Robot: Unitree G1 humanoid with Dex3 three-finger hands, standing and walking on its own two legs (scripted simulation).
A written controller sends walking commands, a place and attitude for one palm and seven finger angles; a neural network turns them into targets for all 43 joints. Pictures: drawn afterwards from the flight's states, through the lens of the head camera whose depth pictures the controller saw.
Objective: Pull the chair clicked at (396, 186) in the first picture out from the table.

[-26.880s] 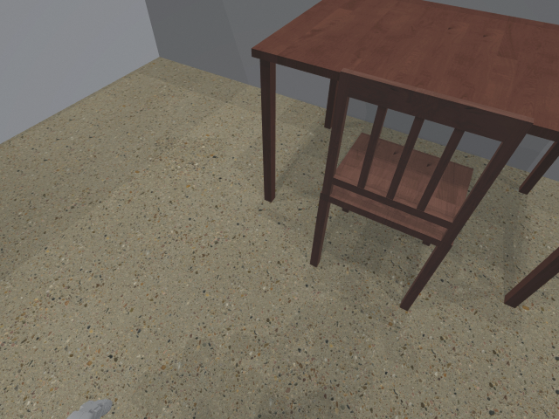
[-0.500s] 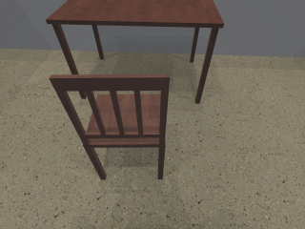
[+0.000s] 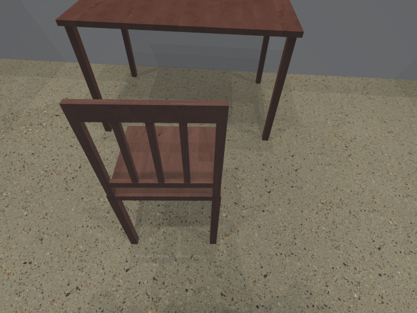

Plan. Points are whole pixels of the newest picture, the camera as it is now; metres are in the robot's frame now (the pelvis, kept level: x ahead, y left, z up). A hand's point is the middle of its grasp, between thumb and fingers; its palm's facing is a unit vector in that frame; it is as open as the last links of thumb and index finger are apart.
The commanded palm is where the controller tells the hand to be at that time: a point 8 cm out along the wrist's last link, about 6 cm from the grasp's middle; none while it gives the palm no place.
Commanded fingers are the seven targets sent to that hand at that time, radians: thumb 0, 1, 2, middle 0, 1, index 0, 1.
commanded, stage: look to check the result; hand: left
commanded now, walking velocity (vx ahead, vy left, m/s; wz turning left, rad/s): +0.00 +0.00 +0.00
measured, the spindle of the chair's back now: (156, 154) +0.56 +0.19 -0.11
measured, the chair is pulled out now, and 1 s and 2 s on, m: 0.56 0.56 0.56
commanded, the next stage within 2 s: stand and wait in 0.68 s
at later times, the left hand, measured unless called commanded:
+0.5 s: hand out of the picture -0.01 +0.16 -0.17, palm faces +0.05 -0.99 -0.15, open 7.4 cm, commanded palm none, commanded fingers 0.00 0.90 0.90 -0.20 -0.30 -0.20 -0.30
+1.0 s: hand out of the picture +0.00 +0.15 -0.17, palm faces +0.05 -0.99 -0.16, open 7.4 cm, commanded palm none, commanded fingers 0.00 0.90 0.90 -0.20 -0.30 -0.20 -0.30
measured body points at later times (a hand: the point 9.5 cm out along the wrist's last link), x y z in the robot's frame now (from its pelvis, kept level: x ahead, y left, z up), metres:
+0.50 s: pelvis +0.01 +0.01 +0.00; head +0.02 +0.01 +0.45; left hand -0.01 +0.21 -0.16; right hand -0.02 -0.19 -0.16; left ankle +0.03 +0.14 -0.74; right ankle +0.02 -0.11 -0.74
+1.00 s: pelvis +0.01 +0.00 +0.00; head +0.02 -0.01 +0.45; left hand -0.01 +0.20 -0.16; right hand -0.02 -0.20 -0.16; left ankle +0.03 +0.14 -0.74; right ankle +0.02 -0.11 -0.74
